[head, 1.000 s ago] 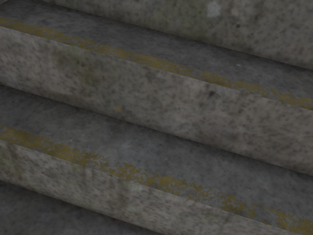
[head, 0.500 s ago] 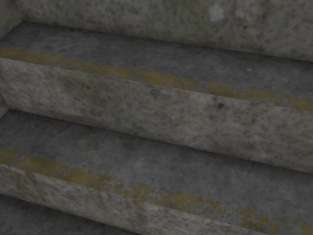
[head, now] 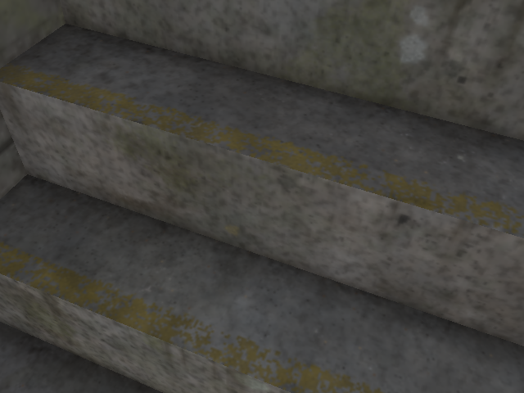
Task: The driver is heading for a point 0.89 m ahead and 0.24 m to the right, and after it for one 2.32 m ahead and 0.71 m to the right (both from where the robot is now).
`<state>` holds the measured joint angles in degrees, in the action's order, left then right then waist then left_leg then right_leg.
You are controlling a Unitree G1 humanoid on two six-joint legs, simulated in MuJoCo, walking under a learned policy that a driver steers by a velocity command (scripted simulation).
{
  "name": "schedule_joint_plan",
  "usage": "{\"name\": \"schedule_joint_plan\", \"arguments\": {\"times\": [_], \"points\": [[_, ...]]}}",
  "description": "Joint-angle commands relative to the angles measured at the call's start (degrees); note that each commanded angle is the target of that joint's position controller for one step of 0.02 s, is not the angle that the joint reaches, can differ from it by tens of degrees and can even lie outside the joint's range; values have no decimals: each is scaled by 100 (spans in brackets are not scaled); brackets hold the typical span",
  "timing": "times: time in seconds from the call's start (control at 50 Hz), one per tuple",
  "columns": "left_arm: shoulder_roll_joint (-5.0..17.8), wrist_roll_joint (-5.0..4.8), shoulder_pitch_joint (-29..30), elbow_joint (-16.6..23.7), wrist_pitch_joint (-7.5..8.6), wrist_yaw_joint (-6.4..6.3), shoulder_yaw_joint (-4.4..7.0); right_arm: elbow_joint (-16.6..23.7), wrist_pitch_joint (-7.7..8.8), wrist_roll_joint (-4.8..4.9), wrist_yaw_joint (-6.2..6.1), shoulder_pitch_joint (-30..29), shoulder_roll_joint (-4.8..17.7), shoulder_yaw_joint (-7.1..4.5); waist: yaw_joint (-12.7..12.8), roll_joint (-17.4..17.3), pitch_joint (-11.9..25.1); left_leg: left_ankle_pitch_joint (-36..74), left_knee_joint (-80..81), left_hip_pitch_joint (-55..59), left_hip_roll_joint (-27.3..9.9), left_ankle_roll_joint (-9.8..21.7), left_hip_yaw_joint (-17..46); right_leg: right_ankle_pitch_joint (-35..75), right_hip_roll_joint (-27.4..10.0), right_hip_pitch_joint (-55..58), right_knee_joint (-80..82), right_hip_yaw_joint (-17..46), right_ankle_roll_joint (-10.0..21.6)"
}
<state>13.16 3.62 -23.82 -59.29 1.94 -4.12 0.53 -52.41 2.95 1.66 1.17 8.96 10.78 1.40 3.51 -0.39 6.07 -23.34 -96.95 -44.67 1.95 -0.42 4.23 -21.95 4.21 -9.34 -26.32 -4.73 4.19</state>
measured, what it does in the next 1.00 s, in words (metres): climbs, turning right: left foot 0.24 m higher, then right foot 0.24 m higher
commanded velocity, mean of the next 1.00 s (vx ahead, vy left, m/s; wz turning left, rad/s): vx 0.47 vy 0.00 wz -0.38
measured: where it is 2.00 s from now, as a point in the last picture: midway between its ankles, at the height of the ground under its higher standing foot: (306, 299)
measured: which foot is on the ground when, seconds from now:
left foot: up 0.00-0.18, down 0.20-0.90, up 0.92-1.00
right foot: down 0.00-0.24, up 0.26-0.86, down 0.88-1.00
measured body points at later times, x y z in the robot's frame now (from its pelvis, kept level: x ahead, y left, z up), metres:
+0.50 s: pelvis +0.21 +0.11 +0.24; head +0.20 +0.14 +0.68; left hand +0.46 +0.29 +0.16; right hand +0.15 -0.15 +0.11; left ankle +0.23 +0.21 -0.49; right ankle +0.08 -0.01 -0.22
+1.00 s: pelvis +0.32 +0.02 +0.39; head +0.30 +0.04 +0.83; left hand +0.57 +0.18 +0.28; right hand +0.30 -0.25 +0.27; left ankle +0.31 +0.20 -0.13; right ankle +0.39 -0.07 -0.25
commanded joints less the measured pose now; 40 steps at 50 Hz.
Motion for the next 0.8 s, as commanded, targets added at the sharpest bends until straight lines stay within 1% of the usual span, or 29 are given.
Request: {"name": "schedule_joint_plan", "arguments": {"times": [0.02, 0.04, 0.06, 0.1, 0.12, 0.14, 0.16, 0.18, 0.2, 0.22, 0.24, 0.26, 0.28, 0.3, 0.32, 0.34, 0.36, 0.38, 0.44, 0.46, 0.5, 0.56, 0.6, 0.64, 0.7, 0.74, 0.76, 0.78, 0.8], "points": [[181, 47, -1308, -146, 167, -7, 8, 1889, 491, -19, 106, -2181, -540, 355, 407, 130, -1372, -1231, -3746, -5739, -284, 23, 722, 3050, -2450, 2975, 1146, 2312, 1293], [45, 67, -1134, -129, 223, -2, -30, 2121, 554, 73, 167, -1962, -663, 444, 191, 3, -1378, -1586, -4394, -6249, -378, 126, 832, 3482, -2533, 2979, 1121, 1984, 1086], [-8, -15, -691, 30, 259, -8, -37, 2447, 537, 78, 238, -1862, -728, 561, -155, -78, -1407, -1650, -4086, -6109, -700, 211, 949, 3366, -2498, 2352, 1256, 1596, 795], [256, -250, 160, 237, 281, -33, -12, 3190, 468, 67, 266, -2293, -651, 769, -486, -235, -1587, -1473, -3216, -5019, -1054, 102, 243, 3222, -2250, 504, 2157, 725, 472], [486, -426, 561, 325, 293, -6, 45, 3530, 411, -33, 281, -2420, -664, 887, -758, -370, -1496, -760, -1501, -3457, -1364, 31, -636, 3293, -1850, -932, 2829, 148, 426], [346, -684, 402, 203, 298, 84, -47, 3671, 317, -91, 267, -2492, -841, 1017, -785, -546, -998, 864, -319, -814, -1412, 210, -1015, 3263, -1630, -2522, 3432, -109, 598], [777, -1003, -286, 109, 365, 134, 62, 3539, 246, -23, 228, -2311, -541, 969, -680, -384, -209, 834, 1266, 1972, -605, 334, -2052, 5764, -1238, -3092, 3209, -9, 912], [1168, -853, -1181, -86, 484, 305, 138, 3147, 196, 161, 67, -1560, -93, 605, -750, 268, 1063, -420, 1552, 3831, 114, 472, -2331, 9418, -1452, -2266, 2026, 379, 1081], [1696, -644, -1393, -274, 622, 455, 309, 2954, 142, -170, -80, -312, 489, 176, -1412, 1413, 2157, -542, 2217, 3983, 173, 863, -1160, 12346, -1915, -366, 845, 717, 956], [2082, -497, -744, -138, 649, 431, 481, 2434, 21, -465, -210, 1235, 1288, -256, -2245, 1043, 2953, -661, 3351, 4670, -435, 1314, 1096, 11889, -1979, -257, -997, 1061, 593], [1336, -541, -376, 196, 766, 643, 382, 1597, -135, -774, -316, 2611, 2301, -593, -2159, -1695, 3642, -298, 6305, 5736, -2116, 2298, 4844, 7336, -669, -1524, -3542, 1104, 369], [1081, -478, 212, 91, 677, 812, 466, 1191, -190, -824, -289, 2560, 2015, -478, -1805, -1928, 3619, -1168, 7598, 5094, -2246, 2200, 5977, 2603, 177, -1978, -6854, 1683, 134], [261, -416, 993, 837, 618, 895, 305, 891, -133, -584, -221, 1919, 1469, -324, -1362, -1764, 2412, -2410, 7605, 3980, -2344, 1533, 5377, 2141, 189, -3339, -8944, 2368, 223], [-526, 109, 1739, 1559, 638, 780, 290, 829, -107, -111, -273, 286, 871, -474, -635, -1241, 507, -3141, 6814, 2215, -2052, 954, 3173, 2931, -234, -4052, -9475, 1586, 241], [-870, 120, 1703, 1776, 547, 685, 169, 478, -59, -249, -271, -366, 203, -314, -100, -911, -573, -2969, 6178, 878, -1888, 662, 2104, 3284, -181, -4495, -9750, 1504, 403], [-1036, -38, 1390, 1871, 435, 587, 93, 152, -24, -363, -208, -556, -382, -174, 377, -396, -929, -2280, 5970, 232, -1662, 361, 1002, 3262, -125, -4505, -9900, 1511, 449], [-830, 10, 1020, 1646, 422, 579, 99, 12, 78, -399, -187, -219, -429, -190, 174, 346, -823, -1021, 5635, 1240, -1258, 308, 417, 3523, -93, -4385, -9219, 1317, 406], [-637, -75, 1109, 1626, 467, 603, 114, -254, 236, -399, -198, 469, -284, -304, -246, 528, -614, 21, 6171, 2436, -1421, 480, 720, 3122, 53, -4631, -8948, 1117, 284], [-606, -249, 1438, 1750, 466, 591, 124, -623, 546, -400, -307, 1597, 69, -505, -617, 26, -146, 2281, 6895, 4547, -1750, 732, 716, 2401, 172, -4938, -8601, 1231, 244], [-485, -293, 1799, 2057, 469, 772, -122, -519, 527, -288, -150, 1698, 26, -352, -580, 214, 774, 2288, 6963, 5519, -1922, 716, 960, 2459, -82, -5071, -8266, 1618, 313], [-623, -395, 2320, 2246, 410, 891, -193, -524, 467, -352, -191, 1922, 80, -379, -770, 96, 458, 2269, 7324, 5496, -2057, 674, 646, 2197, -115, -5651, -8612, 1514, 330], [-887, -496, 2422, 2430, 267, 1019, -401, -354, 368, -574, -291, 1847, 84, -230, -547, -67, -155, 1970, 7737, 4218, -2328, 848, 63, 2254, -216, -6340, -9911, 1455, 302], [-943, -541, 2327, 2490, 100, 914, -469, -268, 325, -564, -298, 1775, 212, -177, -360, -303, -612, 1419, 8094, 3675, -2576, 990, -256, 1712, -331, -7026, -11071, 1451, 172], [-811, -452, 2639, 2647, -14, 769, -456, -299, 302, -564, -279, 1941, 205, -109, -418, -354, -922, 1489, 8232, 3775, -2743, 951, -497, 1287, -377, -7874, -12110, 1403, 105], [-628, -454, 3462, 2952, -56, 644, -451, -189, 265, -601, -311, 1685, 262, -64, -442, -346, -1135, 1786, 8523, 3055, -2229, 671, -1706, 1935, -622, -7382, -10771, 898, 2], [-624, -653, 4338, 3359, -99, 590, -550, -256, 101, -548, -392, 1984, 372, -78, -729, -768, -1205, 1371, 9335, 2739, -2044, 739, -2065, 1774, -878, -6745, -9288, -28, -2], [-755, -649, 4376, 3377, -116, 557, -576, -348, 21, -570, -464, 2210, 450, -67, -751, -909, -1074, 1825, 9383, 3009, -1960, 738, -2200, 1942, -1026, -6477, -8941, -188, 39], [-1017, -854, 4796, 3582, -23, 658, -826, -525, -106, -245, -566, 2081, 795, -136, -538, -1280, -1084, 3322, 10322, 2306, -1786, 773, -2817, 440, -1147, -4738, -6587, -808, 347], [-919, -895, 4636, 3578, 2, 655, -822, -836, -162, -181, -556, 2771, 852, -78, -530, -1219, -584, 6748, 9543, 2678, -1606, 1019, -2863, -273, -578, -3409, -6095, -1266, 564]]}}
Velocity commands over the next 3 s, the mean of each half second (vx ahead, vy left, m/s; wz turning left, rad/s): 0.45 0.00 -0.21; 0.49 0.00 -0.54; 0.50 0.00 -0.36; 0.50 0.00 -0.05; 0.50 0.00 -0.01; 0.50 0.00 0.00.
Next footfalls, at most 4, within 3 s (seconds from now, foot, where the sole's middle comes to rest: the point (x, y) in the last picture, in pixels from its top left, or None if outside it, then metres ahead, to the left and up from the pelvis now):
0.20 left None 0.27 0.21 -0.52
0.88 right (344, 353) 0.43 -0.09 -0.28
1.64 left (322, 107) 0.73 -0.02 -0.02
2.00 right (342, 357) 0.42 -0.08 -0.28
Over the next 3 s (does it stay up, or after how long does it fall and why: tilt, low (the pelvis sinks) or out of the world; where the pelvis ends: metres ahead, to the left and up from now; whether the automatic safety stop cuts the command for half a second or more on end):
stays up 0.44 0.14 0.46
